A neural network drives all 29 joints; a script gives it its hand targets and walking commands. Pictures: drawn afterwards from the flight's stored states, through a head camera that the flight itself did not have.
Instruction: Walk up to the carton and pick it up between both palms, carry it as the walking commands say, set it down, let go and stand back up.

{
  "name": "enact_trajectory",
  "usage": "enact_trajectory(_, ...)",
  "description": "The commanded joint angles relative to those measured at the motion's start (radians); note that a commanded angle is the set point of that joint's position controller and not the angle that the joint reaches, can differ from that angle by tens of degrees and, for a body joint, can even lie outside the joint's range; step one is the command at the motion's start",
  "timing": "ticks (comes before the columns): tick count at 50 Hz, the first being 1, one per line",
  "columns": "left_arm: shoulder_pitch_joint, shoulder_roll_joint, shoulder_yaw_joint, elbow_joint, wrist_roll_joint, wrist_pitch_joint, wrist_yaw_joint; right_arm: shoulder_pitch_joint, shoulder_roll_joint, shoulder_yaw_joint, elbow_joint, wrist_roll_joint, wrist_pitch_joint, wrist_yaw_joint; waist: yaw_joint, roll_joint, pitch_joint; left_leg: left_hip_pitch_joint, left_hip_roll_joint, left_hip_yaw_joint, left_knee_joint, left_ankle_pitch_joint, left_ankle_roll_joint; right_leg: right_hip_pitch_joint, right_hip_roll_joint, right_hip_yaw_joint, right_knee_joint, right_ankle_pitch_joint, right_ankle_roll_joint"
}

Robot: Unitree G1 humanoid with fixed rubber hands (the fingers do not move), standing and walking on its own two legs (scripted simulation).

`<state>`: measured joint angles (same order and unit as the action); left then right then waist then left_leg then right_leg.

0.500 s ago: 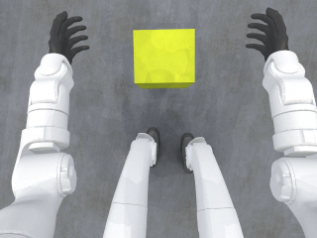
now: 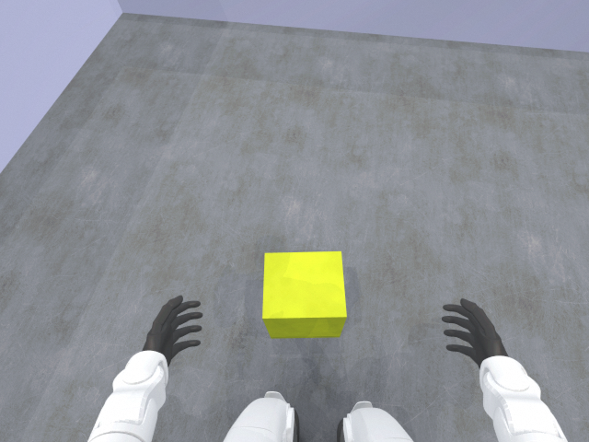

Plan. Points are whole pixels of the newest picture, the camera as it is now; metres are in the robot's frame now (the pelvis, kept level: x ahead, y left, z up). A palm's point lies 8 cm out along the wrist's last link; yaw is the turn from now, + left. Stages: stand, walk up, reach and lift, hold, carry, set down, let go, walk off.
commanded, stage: let go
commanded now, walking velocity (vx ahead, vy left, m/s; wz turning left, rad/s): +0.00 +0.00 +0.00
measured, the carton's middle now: (304, 297) +0.49 +0.05 -0.61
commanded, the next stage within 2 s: stand in 0.64 s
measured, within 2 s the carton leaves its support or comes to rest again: neither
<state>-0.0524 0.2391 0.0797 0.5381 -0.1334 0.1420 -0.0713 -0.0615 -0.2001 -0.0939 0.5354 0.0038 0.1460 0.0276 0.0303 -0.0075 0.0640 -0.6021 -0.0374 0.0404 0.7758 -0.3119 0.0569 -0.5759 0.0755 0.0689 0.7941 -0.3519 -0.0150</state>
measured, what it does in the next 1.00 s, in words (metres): stands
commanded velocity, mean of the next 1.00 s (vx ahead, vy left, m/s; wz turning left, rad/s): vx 0.00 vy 0.00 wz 0.00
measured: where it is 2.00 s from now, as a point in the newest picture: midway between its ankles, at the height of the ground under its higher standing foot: outside the picture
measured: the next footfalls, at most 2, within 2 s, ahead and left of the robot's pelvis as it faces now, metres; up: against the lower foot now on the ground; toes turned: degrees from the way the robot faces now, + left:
none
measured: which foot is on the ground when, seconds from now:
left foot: down 0.00-1.00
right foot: down 0.00-1.00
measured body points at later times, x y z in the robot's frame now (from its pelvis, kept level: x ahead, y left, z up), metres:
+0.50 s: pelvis +0.03 +0.00 +0.03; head +0.05 +0.01 +0.48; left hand +0.21 +0.24 -0.05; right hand +0.21 -0.23 -0.05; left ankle +0.05 +0.09 -0.71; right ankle +0.03 -0.11 -0.71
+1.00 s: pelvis +0.05 +0.00 +0.03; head +0.03 +0.01 +0.48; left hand +0.19 +0.27 -0.06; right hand +0.19 -0.26 -0.07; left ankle +0.05 +0.09 -0.71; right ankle +0.03 -0.11 -0.71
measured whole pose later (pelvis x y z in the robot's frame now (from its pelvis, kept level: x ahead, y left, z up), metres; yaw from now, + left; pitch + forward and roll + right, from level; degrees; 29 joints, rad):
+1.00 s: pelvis +0.05 +0.00 +0.03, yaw +0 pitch -2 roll +0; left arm 0.22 0.29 0.03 0.63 -0.07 0.02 -0.01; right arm 0.23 -0.26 -0.07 0.69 -0.01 0.00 0.02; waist 0.03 0.00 -0.01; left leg -0.23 -0.04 0.03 0.56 -0.31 0.05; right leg -0.19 0.07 0.08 0.55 -0.33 -0.02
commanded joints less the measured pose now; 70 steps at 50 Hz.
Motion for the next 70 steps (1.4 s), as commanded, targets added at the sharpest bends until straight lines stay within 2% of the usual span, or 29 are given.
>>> enact_trajectory(1,0.006,0.107,0.049,-0.292,0.139,-0.077,-0.006,0.002,-0.091,0.016,-0.216,-0.003,-0.09,0.024,-0.019,0.09,-0.262,0.45,0.011,-0.076,-0.226,0.16,-0.06,0.172,-0.062,-0.029,-0.281,0.075,0.02)
enact_trajectory(3,0.129,0.11,0.021,-0.325,0.15,-0.077,0.003,0.087,-0.09,0.015,-0.267,-0.02,-0.093,0.025,-0.002,0.08,-0.24,0.539,0.013,-0.09,-0.274,0.215,-0.06,0.237,-0.054,-0.046,-0.307,0.12,0.023)
enact_trajectory(7,0.236,0.094,0.003,-0.342,0.132,-0.082,-0.003,0.215,-0.113,0.002,-0.283,-0.023,-0.104,0.027,-0.034,0.092,-0.235,0.624,0.007,-0.099,-0.291,0.315,-0.081,0.316,-0.057,-0.035,-0.343,0.217,0.003)
enact_trajectory(8,0.242,0.076,-0.016,-0.296,0.129,-0.076,-0.006,0.211,-0.115,0.021,-0.295,-0.022,-0.087,0.028,-0.032,0.03,-0.174,0.552,0.016,-0.109,-0.31,0.265,-0.069,0.345,-0.06,-0.039,-0.344,0.21,0.007)
enact_trajectory(10,0.25,0.087,-0.033,-0.322,0.131,-0.065,-0.011,0.306,-0.079,0.042,-0.236,0.0,-0.075,0.032,-0.047,0.077,-0.091,0.584,0.007,-0.088,-0.33,0.211,-0.066,0.311,-0.073,-0.028,-0.396,0.169,-0.003)
enact_trajectory(11,0.267,0.077,-0.033,-0.271,0.118,-0.059,-0.008,0.249,-0.099,0.034,-0.307,-0.012,-0.076,0.035,-0.045,0.013,-0.05,0.59,0.005,-0.093,-0.335,0.199,-0.056,0.265,-0.064,-0.045,-0.402,0.126,0.004)
enact_trajectory(12,0.207,0.089,-0.036,-0.313,0.129,-0.057,-0.011,0.221,-0.104,0.015,-0.292,-0.019,-0.069,0.041,-0.041,0.061,-0.062,0.574,0.009,-0.083,-0.342,0.182,-0.071,0.307,-0.059,-0.04,-0.405,0.116,0.001)
enact_trajectory(13,0.238,0.073,-0.039,-0.281,0.12,-0.036,-0.011,0.243,-0.105,0.021,-0.262,-0.032,-0.051,0.038,-0.05,-0.002,0.001,0.561,0.006,-0.075,-0.354,0.162,-0.061,0.3,-0.064,-0.036,-0.416,0.107,0.008)
enact_trajectory(16,0.215,0.083,-0.02,-0.259,0.145,-0.019,-0.01,0.236,-0.114,0.014,-0.273,-0.034,-0.03,0.05,-0.031,0.057,-0.007,0.58,0.009,-0.075,-0.356,0.07,-0.055,0.336,-0.069,-0.043,-0.411,0.055,-0.002)
enact_trajectory(17,0.199,0.072,-0.024,-0.29,0.158,-0.018,-0.01,0.275,-0.101,0.016,-0.255,-0.03,-0.029,0.049,-0.056,0.063,-0.036,0.611,0.017,-0.089,-0.363,0.114,-0.065,0.368,-0.066,-0.038,-0.415,0.102,-0.001)
enact_trajectory(18,0.25,0.085,-0.019,-0.275,0.154,-0.012,-0.007,0.305,-0.112,0.035,-0.254,-0.027,-0.019,0.046,-0.019,0.052,-0.035,0.575,0.007,-0.081,-0.35,0.137,-0.062,0.407,-0.064,-0.044,-0.412,0.127,0.006)
enact_trajectory(22,0.215,0.09,-0.012,-0.286,0.156,-0.01,-0.004,0.18,-0.115,0.012,-0.284,-0.032,-0.025,0.046,-0.009,0.041,-0.011,0.628,0.025,-0.09,-0.346,0.183,-0.076,0.312,-0.044,-0.063,-0.384,0.117,0.011)
enact_trajectory(31,0.218,0.077,-0.023,-0.286,0.133,0.028,0.028,0.259,-0.135,0.016,-0.22,-0.023,-0.033,0.006,-0.053,0.065,-0.078,0.645,0.019,-0.112,-0.307,0.395,-0.092,0.353,-0.019,-0.048,-0.358,0.236,0.006)
enact_trajectory(32,0.231,0.185,-0.003,-0.119,0.168,-0.039,0.055,0.305,-0.23,-0.03,-0.067,-0.018,-0.081,-0.02,-0.039,0.03,-0.31,0.532,0.108,-0.125,-0.289,0.376,-0.103,0.42,-0.116,0.015,-0.293,0.227,0.019)
enact_trajectory(35,0.229,0.232,0.01,-0.087,0.192,-0.09,0.072,0.227,-0.25,-0.036,-0.053,-0.044,-0.141,-0.016,-0.003,-0.039,-0.251,0.4,0.105,-0.145,-0.345,0.05,-0.057,0.42,-0.112,0.049,-0.321,0.137,-0.004)
enact_trajectory(36,0.236,0.209,0.002,-0.064,0.19,-0.105,0.071,0.21,-0.238,-0.041,-0.043,-0.054,-0.145,-0.024,-0.014,0.045,-0.202,0.366,0.109,-0.167,-0.405,-0.044,-0.065,0.376,-0.113,0.062,-0.303,0.096,-0.001)
enact_trajectory(38,0.196,0.212,0.009,-0.063,0.194,-0.125,0.07,0.193,-0.26,-0.038,-0.029,-0.053,-0.169,-0.025,-0.033,-0.009,-0.192,0.353,0.115,-0.196,-0.407,-0.118,-0.053,0.371,-0.093,0.05,-0.297,0.073,0.001)
enact_trajectory(39,0.214,0.191,0.001,-0.057,0.191,-0.132,0.074,0.186,-0.264,-0.044,-0.011,-0.043,-0.178,-0.029,-0.016,0.029,-0.181,0.318,0.127,-0.219,-0.436,-0.153,-0.059,0.35,-0.092,0.05,-0.28,0.077,-0.006)
enact_trajectory(46,0.234,0.239,0.013,0.008,0.186,-0.164,0.083,0.228,-0.257,-0.033,0.057,-0.04,-0.194,-0.027,-0.026,-0.018,-0.23,0.425,0.102,-0.126,-0.316,0.262,-0.047,0.394,-0.133,0.082,-0.34,0.292,-0.015)
enact_trajectory(50,0.235,0.228,-0.001,0.036,0.181,-0.17,0.09,0.242,-0.247,-0.03,0.063,-0.03,-0.194,-0.024,-0.033,-0.049,-0.228,0.414,0.113,-0.166,-0.331,0.224,-0.026,0.395,-0.132,0.09,-0.316,0.222,-0.017)
enact_trajectory(53,0.225,0.242,0.006,0.034,0.173,-0.173,0.091,0.196,-0.256,-0.037,0.064,-0.047,-0.203,-0.035,-0.017,-0.001,-0.21,0.415,0.127,-0.184,-0.347,0.23,-0.024,0.365,-0.141,0.086,-0.299,0.223,-0.024)
enact_trajectory(54,0.234,0.239,0.007,0.037,0.179,-0.17,0.086,0.249,-0.254,-0.027,0.089,-0.036,-0.204,-0.034,-0.024,-0.046,-0.224,0.421,0.125,-0.17,-0.332,0.209,-0.023,0.372,-0.127,0.093,-0.322,0.206,-0.02)
enact_trajectory(57,0.223,0.234,0.007,0.022,0.179,-0.173,0.084,0.221,-0.287,-0.029,0.083,-0.033,-0.201,-0.039,-0.031,-0.029,-0.2,0.409,0.135,-0.18,-0.342,0.18,-0.018,0.347,-0.137,0.1,-0.322,0.212,-0.026)
enact_trajectory(58,0.234,0.233,-0.007,0.054,0.178,-0.178,0.088,0.239,-0.262,-0.016,0.098,-0.043,-0.2,-0.034,-0.038,0.038,-0.196,0.418,0.127,-0.171,-0.316,0.175,-0.023,0.358,-0.144,0.122,-0.336,0.208,-0.025)
enact_trajectory(62,0.218,0.233,-0.001,0.064,0.18,-0.182,0.09,0.215,-0.258,-0.02,0.092,-0.036,-0.211,-0.03,-0.017,-0.047,-0.25,0.447,0.134,-0.18,-0.328,0.232,-0.008,0.371,-0.137,0.094,-0.311,0.268,-0.034)
enact_trajectory(64,0.197,0.25,0.008,0.046,0.176,-0.183,0.085,0.221,-0.294,-0.03,0.103,-0.04,-0.21,-0.034,-0.021,0.033,-0.215,0.43,0.137,-0.179,-0.335,0.274,-0.021,0.36,-0.138,0.108,-0.308,0.291,-0.031)
enact_trajectory(66,0.24,0.248,0.005,0.067,0.169,-0.18,0.091,0.207,-0.287,-0.031,0.122,-0.034,-0.214,-0.034,-0.011,-0.055,-0.224,0.431,0.147,-0.19,-0.331,0.309,-0.015,0.382,-0.143,0.09,-0.305,0.288,-0.036)
enact_trajectory(68,0.199,0.253,0.013,0.078,0.176,-0.183,0.088,0.248,-0.28,-0.02,0.127,-0.039,-0.215,-0.035,-0.036,0.023,-0.204,0.415,0.13,-0.158,-0.35,0.226,-0.023,0.378,-0.139,0.113,-0.321,0.272,-0.029)
enact_trajectory(70,0.242,0.285,0.022,0.09,0.18,-0.189,0.095,0.206,-0.281,-0.023,0.125,-0.03,-0.212,-0.033,-0.022,-0.032,-0.202,0.428,0.131,-0.169,-0.338,0.236,-0.012,0.366,-0.132,0.112,-0.333,0.273,-0.031)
